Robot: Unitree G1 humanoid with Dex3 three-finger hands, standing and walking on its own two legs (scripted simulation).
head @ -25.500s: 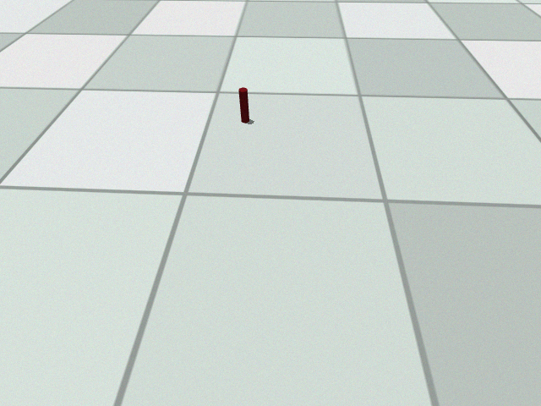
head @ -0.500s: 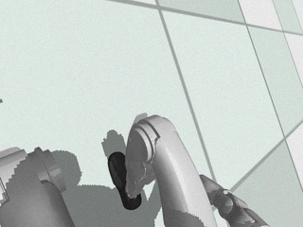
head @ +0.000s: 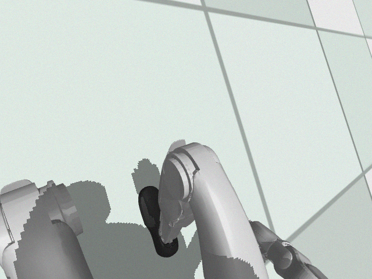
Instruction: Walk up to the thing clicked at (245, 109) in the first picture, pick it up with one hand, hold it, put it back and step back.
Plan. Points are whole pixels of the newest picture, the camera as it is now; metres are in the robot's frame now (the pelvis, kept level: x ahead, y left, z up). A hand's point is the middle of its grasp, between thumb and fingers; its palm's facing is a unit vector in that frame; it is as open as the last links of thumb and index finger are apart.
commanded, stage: rise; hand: left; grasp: from the side
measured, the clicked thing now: out of the picture +0.49 +0.29 -0.19
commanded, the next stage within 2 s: home in 0.16 s
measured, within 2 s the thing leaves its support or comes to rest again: rests again in 0.38 s
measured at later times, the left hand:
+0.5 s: hand out of the picture +0.41 +0.45 +0.00, palm faces +0.42 -0.79 -0.44, open 16.9 cm
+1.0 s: hand out of the picture +0.28 +0.33 +0.17, palm faces +0.35 -0.83 -0.44, open 17.0 cm
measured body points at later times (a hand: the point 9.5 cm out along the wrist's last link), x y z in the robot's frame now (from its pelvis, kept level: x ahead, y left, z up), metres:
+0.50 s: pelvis +0.01 +0.00 +0.05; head +0.21 +0.11 +0.43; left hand +0.39 +0.48 +0.02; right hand +0.13 -0.26 -0.05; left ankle +0.08 +0.13 -0.27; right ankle +0.14 -0.12 -0.27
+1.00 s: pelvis +0.05 -0.01 +0.27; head +0.19 +0.05 +0.69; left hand +0.26 +0.37 +0.20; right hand +0.29 -0.22 +0.17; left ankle +0.07 +0.13 -0.27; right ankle +0.13 -0.12 -0.27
